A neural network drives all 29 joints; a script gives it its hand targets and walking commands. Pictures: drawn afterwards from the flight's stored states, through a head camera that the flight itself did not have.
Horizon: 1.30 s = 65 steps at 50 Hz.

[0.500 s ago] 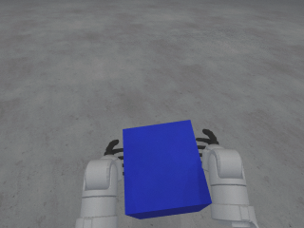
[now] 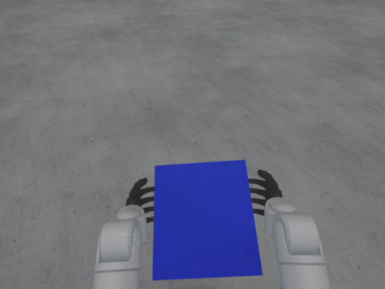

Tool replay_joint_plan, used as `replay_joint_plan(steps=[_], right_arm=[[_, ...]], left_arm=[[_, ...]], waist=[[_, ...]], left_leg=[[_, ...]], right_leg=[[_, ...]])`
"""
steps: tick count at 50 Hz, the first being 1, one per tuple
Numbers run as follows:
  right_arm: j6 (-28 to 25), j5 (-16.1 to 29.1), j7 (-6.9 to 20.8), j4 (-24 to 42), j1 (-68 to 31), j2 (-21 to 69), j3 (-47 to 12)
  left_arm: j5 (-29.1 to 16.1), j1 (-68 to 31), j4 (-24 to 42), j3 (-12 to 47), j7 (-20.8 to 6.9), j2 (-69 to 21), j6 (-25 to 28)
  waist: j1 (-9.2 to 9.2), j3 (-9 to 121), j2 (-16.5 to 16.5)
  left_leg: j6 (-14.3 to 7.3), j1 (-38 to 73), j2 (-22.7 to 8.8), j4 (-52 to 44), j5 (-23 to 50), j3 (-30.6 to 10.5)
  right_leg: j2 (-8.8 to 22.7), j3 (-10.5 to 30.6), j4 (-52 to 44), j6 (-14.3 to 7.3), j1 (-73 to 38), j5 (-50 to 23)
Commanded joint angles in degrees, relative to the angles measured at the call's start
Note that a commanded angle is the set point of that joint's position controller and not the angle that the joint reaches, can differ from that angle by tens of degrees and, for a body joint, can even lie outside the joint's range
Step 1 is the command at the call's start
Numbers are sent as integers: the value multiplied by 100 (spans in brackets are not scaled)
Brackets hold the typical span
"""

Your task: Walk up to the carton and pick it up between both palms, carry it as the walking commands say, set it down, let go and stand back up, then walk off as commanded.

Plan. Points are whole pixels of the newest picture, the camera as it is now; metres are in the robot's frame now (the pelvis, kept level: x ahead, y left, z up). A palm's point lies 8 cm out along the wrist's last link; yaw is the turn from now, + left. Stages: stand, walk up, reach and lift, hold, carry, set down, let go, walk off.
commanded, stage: carry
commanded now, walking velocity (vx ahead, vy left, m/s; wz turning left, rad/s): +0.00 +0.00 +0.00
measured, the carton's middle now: (204, 221) +0.30 -0.01 -0.03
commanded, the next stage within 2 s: hold in 1.58 s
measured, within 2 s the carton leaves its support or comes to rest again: neither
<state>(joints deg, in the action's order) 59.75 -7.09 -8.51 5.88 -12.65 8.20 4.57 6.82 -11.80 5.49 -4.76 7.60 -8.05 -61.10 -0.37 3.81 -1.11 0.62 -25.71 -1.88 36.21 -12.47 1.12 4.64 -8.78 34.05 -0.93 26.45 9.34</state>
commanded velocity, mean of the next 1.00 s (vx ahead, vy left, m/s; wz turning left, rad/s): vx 0.00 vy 0.00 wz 0.00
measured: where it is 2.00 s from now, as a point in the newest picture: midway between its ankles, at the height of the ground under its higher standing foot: outside the picture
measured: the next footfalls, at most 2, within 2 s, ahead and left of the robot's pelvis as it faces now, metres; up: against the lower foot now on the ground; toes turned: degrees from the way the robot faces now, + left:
none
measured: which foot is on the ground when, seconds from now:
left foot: down 0.00-1.00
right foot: down 0.00-1.00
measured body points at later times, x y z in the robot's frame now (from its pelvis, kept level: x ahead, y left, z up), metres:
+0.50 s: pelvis +0.02 -0.01 +0.00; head +0.00 -0.01 +0.45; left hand +0.31 +0.13 +0.05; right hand +0.31 -0.15 +0.06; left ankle +0.07 +0.13 -0.72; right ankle +0.09 -0.12 -0.72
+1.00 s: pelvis +0.03 +0.00 +0.00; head +0.01 +0.00 +0.45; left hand +0.32 +0.14 +0.05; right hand +0.33 -0.14 +0.06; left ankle +0.07 +0.13 -0.72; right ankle +0.09 -0.12 -0.72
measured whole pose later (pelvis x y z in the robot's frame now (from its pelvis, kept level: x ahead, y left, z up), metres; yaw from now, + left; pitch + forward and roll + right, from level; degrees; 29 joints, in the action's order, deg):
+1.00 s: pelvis +0.03 +0.00 +0.00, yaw +0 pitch +1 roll -1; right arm 54.7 -9.1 -7.0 1.0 -10.8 7.9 4.8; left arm 8.5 -10.7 -0.2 -4.2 6.0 -7.9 -56.1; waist 0.8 5.6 0.0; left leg 1.0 -21.6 -2.8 36.6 -16.1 1.4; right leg 4.0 -8.8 34.3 -0.5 22.3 12.8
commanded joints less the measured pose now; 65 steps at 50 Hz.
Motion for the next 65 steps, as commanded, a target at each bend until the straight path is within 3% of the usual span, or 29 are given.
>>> replay_joint_plan(steps=[1,2,6,7,11,12,14,16,18,20,21,26,28,29,34,35,36,39,41,47,53,54,55,56,57,58,60,61,65], right_arm=[[-229,1885,1612,452,-2816,5271,-2939],[-192,2178,1609,1128,-2751,5448,-3356],[-297,1635,1634,49,-2748,5067,-2701],[-128,2114,1593,1155,-2920,5347,-3386],[-111,1935,1574,698,-3046,5309,-3187],[-266,1550,1566,-81,-3101,5204,-2648],[-376,1592,1575,-126,-2880,5185,-2783],[-272,2108,1569,1196,-3287,5508,-3510],[-419,1566,1552,-187,-2821,5349,-2684],[-381,2143,1542,1215,-3467,5494,-3365],[-383,1599,1566,-156,-2933,5298,-2670],[-469,1920,1556,666,-2744,5389,-3189],[-666,1531,1564,102,-2845,5219,-2735],[-557,2029,1547,1094,-3062,5320,-3337],[-778,1295,1549,-364,-2342,4963,-2467],[-553,2137,1506,1633,-2720,5250,-3568],[-671,1449,1520,122,-2547,4983,-2637],[-667,1735,1520,674,-2670,5181,-3020],[-711,1465,1475,416,-2590,4914,-2785],[-741,1400,1505,80,-2529,4914,-2735],[-851,1311,1566,-357,-2611,4942,-2474],[-765,1716,1543,625,-2687,5069,-3039],[-829,1417,1550,-129,-2500,4951,-2673],[-775,1863,1556,807,-2978,5124,-3122],[-955,1246,1549,-277,-2695,4798,-2403],[-954,1512,1534,322,-2911,4935,-2696],[-965,1380,1541,-45,-2510,4812,-2581],[-1027,1457,1537,131,-2570,4891,-2790],[-1244,1449,1501,441,-2758,4820,-2783]], left_arm=[[-1821,-3346,860,2988,-1397,-5168,320],[-2177,-3538,1830,3463,-1385,-5265,315],[-1691,-3357,460,2906,-1429,-5081,424],[-2249,-3569,1481,3492,-1442,-5333,239],[-2025,-3419,706,3154,-1493,-5298,236],[-1599,-3337,-166,2611,-1512,-5208,376],[-1641,-3461,183,2656,-1505,-5037,533],[-2191,-3732,1322,3368,-1537,-5400,401],[-1628,-3455,225,2612,-1507,-5190,554],[-2051,-3666,1301,3183,-1476,-5360,494],[-1454,-3280,121,2470,-1446,-5050,522],[-1822,-3360,1206,3067,-1411,-5172,628],[-1381,-3254,351,2613,-1444,-5068,786],[-1842,-3335,1312,3143,-1425,-5182,701],[-1279,-3015,172,2500,-1411,-4871,920],[-2115,-3383,2087,3576,-1370,-5138,688],[-1350,-2853,365,2660,-1398,-4910,760],[-1844,-3535,1251,3236,-1404,-5129,776],[-1664,-3358,772,2965,-1427,-4943,812],[-1435,-3070,286,2785,-1410,-4943,890],[-1301,-3264,44,2634,-1441,-4940,1030],[-1704,-3354,1030,3116,-1408,-4974,938],[-1370,-3130,258,2691,-1419,-4876,1011],[-1719,-3247,947,3178,-1399,-5106,919],[-1129,-2862,-330,2381,-1402,-4918,1081],[-1410,-3265,432,2721,-1388,-5000,1111],[-1321,-3074,264,2717,-1371,-4827,1115],[-1357,-3040,427,2709,-1368,-4825,1197],[-1377,-3113,566,2740,-1349,-4840,1368]], waist=[[96,2220,474],[69,2325,526],[56,1956,669],[47,1882,295],[33,1715,-295],[40,1831,-210],[31,1752,-252],[35,1638,-276],[55,1911,47],[47,2023,190],[63,1848,79],[62,2258,170],[81,2053,81],[51,2204,77],[73,2270,281],[50,2158,281],[79,2265,372],[65,2220,364],[55,2078,-63],[58,1971,109],[70,1632,358],[47,1658,121],[66,1750,211],[61,1620,401],[59,1643,373],[55,1666,164],[72,1942,524],[52,1887,27],[49,1976,200]], left_leg=[[-327,507,-478,-771,32,-501],[-305,578,-538,-894,80,-515],[-311,405,-623,-1129,-215,-595],[-271,242,-539,-1062,-405,-556],[-304,167,-443,-948,-243,-490],[-272,341,-417,-782,32,-386],[-249,473,-457,-754,22,-425],[-229,297,-415,-834,-110,-409],[-274,436,-347,-803,-68,-347],[-259,456,-369,-746,-164,-369],[-266,468,-342,-750,-90,-354],[-252,600,-368,-749,92,-334],[-237,367,-409,-671,76,-369],[-197,585,-478,-672,294,-408],[-228,775,-532,-664,515,-392],[-237,725,-567,-796,471,-449],[-255,764,-612,-739,756,-475],[-269,796,-627,-732,716,-466],[-241,686,-547,-605,667,-417],[-248,830,-621,-666,959,-421],[-238,457,-488,-929,13,-338],[-258,584,-540,-901,79,-438],[-221,562,-526,-890,91,-409],[-258,553,-498,-984,-45,-421],[-263,535,-505,-1038,-62,-436],[-287,541,-546,-1030,-151,-425],[-337,591,-584,-1109,-174,-565],[-255,670,-524,-981,32,-415],[-242,785,-523,-735,382,-310]], right_leg=[[598,735,-797,-17,-1235,762],[492,633,-603,-31,-1292,602],[403,618,-543,11,-1122,739],[393,653,-649,-54,-1171,1060],[527,811,-1003,-42,-1174,1261],[576,824,-1017,-3,-1176,959],[542,802,-995,53,-924,1098],[489,694,-995,56,-1037,1139],[641,888,-1027,-43,-1132,1212],[648,849,-1060,-35,-1127,1342],[637,879,-1114,-39,-1104,1303],[578,720,-912,-76,-1367,840],[588,787,-908,-61,-1519,683],[601,801,-805,-118,-1448,559],[544,724,-675,-46,-1409,147],[505,663,-591,-55,-1361,321],[452,579,-512,3,-1499,51],[492,640,-536,-23,-1481,144],[452,575,-609,-28,-1465,88],[459,560,-485,-6,-1456,-490],[426,625,-709,16,-1346,567],[479,674,-695,-30,-1302,631],[474,693,-669,-33,-1363,593],[480,647,-726,-8,-1194,697],[375,552,-659,26,-1283,588],[362,520,-679,40,-1297,606],[430,605,-588,-8,-1447,463],[410,562,-597,3,-1430,523],[482,714,-719,-58,-1382,192]])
